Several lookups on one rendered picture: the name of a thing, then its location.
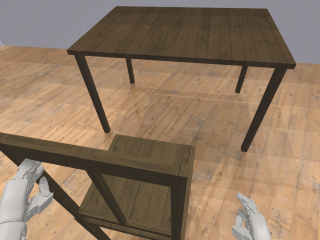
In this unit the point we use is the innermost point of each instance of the robot left hand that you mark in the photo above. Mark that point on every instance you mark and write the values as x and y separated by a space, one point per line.
15 195

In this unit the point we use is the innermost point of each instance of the robot right hand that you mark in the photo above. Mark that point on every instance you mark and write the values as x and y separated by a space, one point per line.
255 223

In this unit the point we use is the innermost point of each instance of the table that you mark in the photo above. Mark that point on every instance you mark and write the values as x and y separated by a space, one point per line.
246 37

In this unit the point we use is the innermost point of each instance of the chair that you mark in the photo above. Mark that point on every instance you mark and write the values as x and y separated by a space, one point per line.
139 186

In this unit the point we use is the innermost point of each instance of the robot left forearm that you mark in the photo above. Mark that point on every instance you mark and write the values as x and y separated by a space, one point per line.
13 230

